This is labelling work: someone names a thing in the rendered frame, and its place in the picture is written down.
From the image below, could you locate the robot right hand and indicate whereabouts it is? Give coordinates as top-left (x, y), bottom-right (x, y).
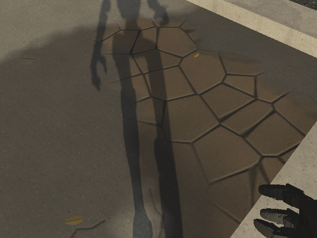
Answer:
top-left (254, 183), bottom-right (317, 238)

